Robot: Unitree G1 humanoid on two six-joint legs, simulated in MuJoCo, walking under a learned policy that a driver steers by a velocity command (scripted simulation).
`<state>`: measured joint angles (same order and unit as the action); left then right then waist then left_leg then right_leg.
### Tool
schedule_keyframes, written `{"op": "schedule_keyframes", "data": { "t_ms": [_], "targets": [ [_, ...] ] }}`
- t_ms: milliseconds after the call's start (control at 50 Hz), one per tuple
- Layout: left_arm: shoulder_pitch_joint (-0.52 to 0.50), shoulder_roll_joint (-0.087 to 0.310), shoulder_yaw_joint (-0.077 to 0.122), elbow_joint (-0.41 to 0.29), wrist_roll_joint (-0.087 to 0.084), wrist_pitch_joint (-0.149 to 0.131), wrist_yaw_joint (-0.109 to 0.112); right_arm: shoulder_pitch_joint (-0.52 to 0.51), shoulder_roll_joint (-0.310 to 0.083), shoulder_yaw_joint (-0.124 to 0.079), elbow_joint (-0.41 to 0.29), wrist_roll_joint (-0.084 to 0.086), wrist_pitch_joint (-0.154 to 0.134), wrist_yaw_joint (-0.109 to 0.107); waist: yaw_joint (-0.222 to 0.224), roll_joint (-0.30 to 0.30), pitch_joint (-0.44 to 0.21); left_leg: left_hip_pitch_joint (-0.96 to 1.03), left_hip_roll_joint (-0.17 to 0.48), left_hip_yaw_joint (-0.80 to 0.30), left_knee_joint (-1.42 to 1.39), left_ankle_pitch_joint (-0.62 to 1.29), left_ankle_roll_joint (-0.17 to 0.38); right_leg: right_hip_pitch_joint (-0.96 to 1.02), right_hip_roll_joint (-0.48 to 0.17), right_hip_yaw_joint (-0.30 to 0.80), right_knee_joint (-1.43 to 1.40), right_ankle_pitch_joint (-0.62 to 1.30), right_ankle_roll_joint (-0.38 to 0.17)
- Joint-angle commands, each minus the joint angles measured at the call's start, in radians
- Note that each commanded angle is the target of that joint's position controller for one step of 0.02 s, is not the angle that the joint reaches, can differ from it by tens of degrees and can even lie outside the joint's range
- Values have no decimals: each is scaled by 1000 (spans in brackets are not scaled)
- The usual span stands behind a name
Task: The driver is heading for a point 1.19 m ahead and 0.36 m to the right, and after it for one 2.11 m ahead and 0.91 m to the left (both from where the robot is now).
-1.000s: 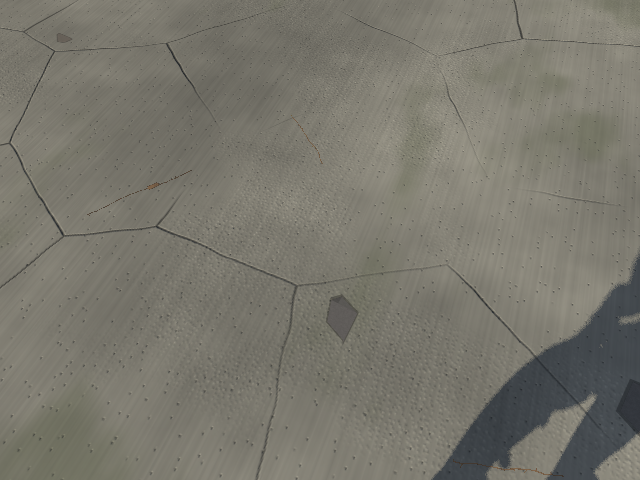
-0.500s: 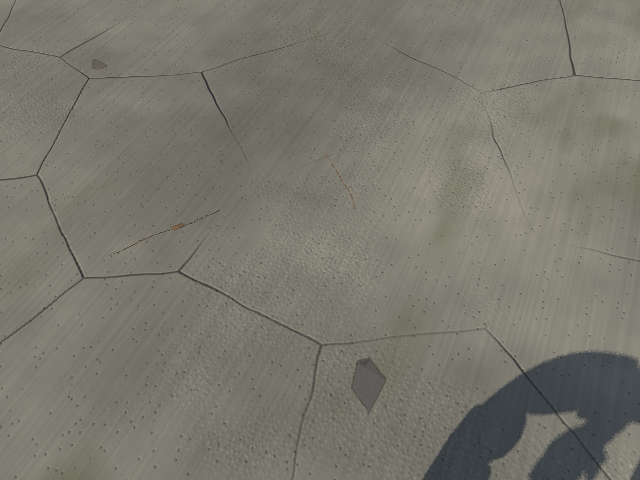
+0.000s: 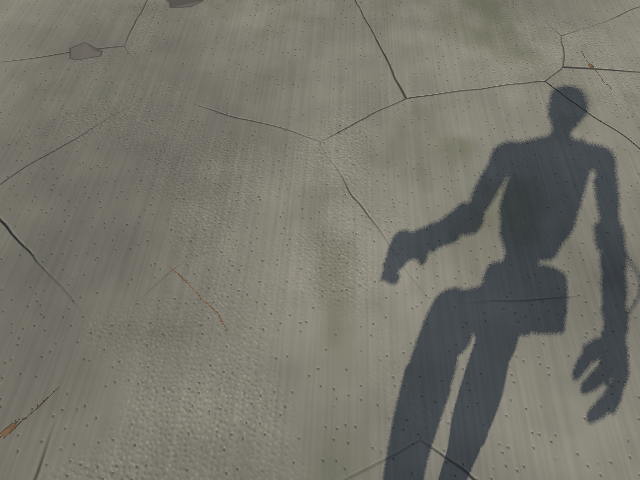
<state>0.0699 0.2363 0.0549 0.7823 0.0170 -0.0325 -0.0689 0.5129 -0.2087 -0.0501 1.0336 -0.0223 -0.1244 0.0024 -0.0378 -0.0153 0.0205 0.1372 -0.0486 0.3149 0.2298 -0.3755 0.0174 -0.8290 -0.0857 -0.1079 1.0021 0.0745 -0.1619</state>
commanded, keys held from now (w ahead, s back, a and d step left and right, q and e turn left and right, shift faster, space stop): w+e+shift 0.76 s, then w+shift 0.14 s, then w+q+shift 0.10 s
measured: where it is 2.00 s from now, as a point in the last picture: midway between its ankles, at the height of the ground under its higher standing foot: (577, 144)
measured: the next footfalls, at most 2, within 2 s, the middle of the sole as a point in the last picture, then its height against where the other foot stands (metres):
right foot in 0.14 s outside the picture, level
left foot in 0.56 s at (324, 361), level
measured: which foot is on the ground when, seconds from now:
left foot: down 0.00-0.14, up 0.16-0.54, down 0.56-1.00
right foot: up 0.00-0.12, down 0.14-0.54, up 0.56-1.00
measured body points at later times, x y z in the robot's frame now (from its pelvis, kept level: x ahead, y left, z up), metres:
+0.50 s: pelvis +0.45 -0.03 +0.00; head +0.49 -0.05 +0.45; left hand +0.54 +0.25 -0.12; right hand +0.64 -0.32 -0.05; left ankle +0.73 +0.05 -0.69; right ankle +0.27 -0.02 -0.73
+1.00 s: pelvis +0.83 -0.24 -0.02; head +0.85 -0.27 +0.43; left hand +1.16 -0.35 -0.06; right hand +0.56 -0.31 -0.14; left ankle +0.75 +0.02 -0.71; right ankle +0.88 -0.40 -0.72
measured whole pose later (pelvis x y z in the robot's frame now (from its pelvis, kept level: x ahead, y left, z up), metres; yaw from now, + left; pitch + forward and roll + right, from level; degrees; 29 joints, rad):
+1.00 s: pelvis +0.83 -0.24 -0.02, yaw -50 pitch +2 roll +1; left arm -0.09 0.26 -0.02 0.59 0.05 -0.05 -0.08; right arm 0.58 -0.24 -0.01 0.96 -0.02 -0.08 0.00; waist -0.10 -0.02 0.03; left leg 0.25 0.06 0.26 0.28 -0.44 -0.05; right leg -0.61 0.04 -0.09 0.64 -0.14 -0.20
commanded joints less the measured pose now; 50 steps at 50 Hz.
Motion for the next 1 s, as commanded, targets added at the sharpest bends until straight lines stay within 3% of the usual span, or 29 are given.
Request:
{"op": "schedule_keyframes", "data": {
  "t_ms": [20, 60, 80, 120, 140, 160, 180, 200, 220, 280, 320, 360, 440, 480, 520, 540, 560, 580, 600, 620, 640, 660, 700, 740, 820, 880, 940, 980, 1000],
  "targets": [
    [-79, 11, -17, -77, 2, -9, -15, -62, -116, -3, -75, 4, -18, -29, 67, 39, 146, -178, 241, 18, -90, 993, -37, 194, 65, -102, -207, 45, -32],
    [-21, 49, -9, -62, -3, -6, -12, -38, -184, -16, -82, 4, -1, -56, 109, 90, 69, -71, 270, 30, 73, 1390, -47, 315, 143, -156, -249, -9, -52],
    [75, 81, 2, -43, -5, 0, -7, -61, -221, -26, -94, 2, 12, -68, 169, 121, 11, -50, 296, 20, 207, 1519, -45, 416, 169, -153, -255, -68, -68],
    [453, 176, 50, 62, -4, 8, 19, -175, -261, -45, -144, -14, 41, -63, 340, 129, -146, -181, 326, -39, 701, 1478, -5, 796, 188, -61, -298, -235, -127],
    [499, 197, 78, 91, -20, 6, 39, -219, -238, -49, -155, -13, 52, -40, 354, 21, -137, -360, 198, -41, 1101, 801, 17, 944, 149, 42, -417, -288, -171],
    [384, 241, 85, 91, -21, 11, 48, -260, -67, -6, -221, -31, 36, -20, 209, -195, -23, -759, 38, -117, 1437, -100, 12, 996, 34, 297, -329, -130, -203],
    [352, 300, 87, 57, 5, 13, 43, -243, -53, 8, -346, 0, 8, -12, 127, -174, -179, -1016, 15, -329, 1515, -110, -14, 1175, -103, 737, -526, -270, -378],
    [357, 259, 86, 46, 14, 13, 52, -287, -104, 12, -360, -11, -23, -6, 141, -41, -141, -1084, 64, -400, 1409, -56, -7, 1117, -178, 905, -754, -564, -348],
    [327, 192, 71, 51, 16, 7, 59, -302, -142, 5, -349, -9, -30, -1, 94, 82, -24, -1052, 110, -404, 1296, 9, -9, 961, -163, 857, -817, -605, -294],
    [253, 155, 48, 30, -5, -41, 74, -303, -122, 16, -344, -56, 28, 1, -14, 160, 70, -869, 184, -403, 1106, 27, -69, 602, -43, 653, -826, -398, -229],
    [251, 177, 48, 19, -10, -66, 71, -391, -107, 27, -387, -56, 54, 10, -5, 147, 96, -792, 199, -356, 918, 91, -99, 462, 36, 542, -855, -291, -207],
    [290, 186, 53, 23, -10, -75, 66, -514, -92, 39, -442, -35, 55, 19, 38, 99, 111, -725, 181, -322, 703, 262, -100, 426, 93, 468, -841, -107, -172],
    [375, 216, 70, 30, -24, -69, 48, -618, -93, 48, -495, -4, 52, 22, 130, -21, 39, -633, 95, -296, 424, 467, -54, 606, 92, 467, -777, 153, -103],
    [358, 225, 74, 19, -23, -65, 55, -603, -124, 40, -506, -2, 46, 14, 115, -45, 15, -548, 69, -318, 309, 447, -39, 682, 76, 485, -711, 234, -65],
    [319, 276, 84, 4, -12, -67, 57, -421, -211, 3, -463, 4, 39, -6, 19, -53, -114, -323, 23, -330, 297, 318, -21, 744, 76, 494, -475, 468, -17],
    [254, 301, 89, -11, -8, -70, 52, -216, -253, -19, -418, 5, 36, -23, -113, -49, -209, -102, 47, -326, 306, 257, -13, 663, 105, 474, -244, 444, 2],
    [207, 208, 63, -44, -3, -80, 49, 14, -321, -46, -377, -17, 35, -45, -206, 16, -336, 152, 202, -470, 340, -14, 7, 495, 154, 422, 79, 190, 12],
    [315, 26, 16, -95, -50, -77, 54, 7, -385, -55, -376, -74, 31, -40, -83, 341, -430, 352, 514, -980, 169, -291, 69, 179, 253, 320, 380, -616, 37],
    [318, 97, 5, -109, -42, -64, 63, -123, -344, -63, -394, -56, 39, -24, -33, 367, -392, 244, 525, -1236, 15, -504, 111, 58, 183, 263, 462, -514, 21],
    [235, 154, 16, -92, -16, -46, 61, -229, -233, -41, -413, -43, 44, -20, -29, 212, -224, 82, 463, -1042, 7, -501, 105, 38, 115, 226, 442, -402, 26],
    [197, 164, 19, -92, 1, -34, 47, -251, -182, -28, -397, -36, 48, -15, -19, 97, -140, -36, 418, -865, 23, -304, 97, 60, 77, 204, 394, -352, 35],
    [151, 152, 18, -103, 14, -24, 30, -220, -163, -22, -364, -36, 48, -14, -18, 60, -91, -113, 373, -723, 18, -137, 78, 78, 48, 201, 366, -346, 40],
    [120, 94, 1, -143, 21, 3, 4, -159, -123, -10, -295, -20, 31, -6, 13, 105, -29, -197, 346, -562, -7, 23, 59, 66, 2, 199, 352, -338, 47],
    [71, 73, -12, -183, 22, 19, -7, -139, -116, -8, -264, 0, 11, 9, 32, 103, 1, -221, 342, -439, -36, 176, 45, 15, -18, 184, 346, -283, 48],
    [-45, 85, -28, -245, 18, 18, -17, -146, -143, -6, -235, -10, -16, 13, 62, 89, 86, -310, 289, -224, -120, 401, 43, 41, 5, 165, 125, -101, 50],
    [-147, 74, -45, -255, 22, 3, -32, -66, -177, -7, -196, -8, -15, 11, 25, 32, 147, -293, 265, -115, -206, 567, 40, 168, 57, 35, -159, -49, 13],
    [-169, 89, -47, -246, 30, -11, -21, 13, -254, -10, -156, -2, 6, -5, 40, 90, 105, -130, 301, -92, -96, 1186, 62, 318, 158, -46, -291, -162, -28],
    [73, 148, -21, -178, 41, -18, 5, -7, -323, -17, -140, 0, 33, -22, 186, 155, -52, -92, 335, -121, 256, 1458, 84, 595, 196, -8, -348, -291, -56],
    [284, 182, 0, -107, 44, -25, 24, -45, -326, -16, -147, 13, 44, -23, 295, 149, -148, -200, 306, -134, 531, 1343, 88, 856, 164, 45, -470, -240, -75]
  ]
}}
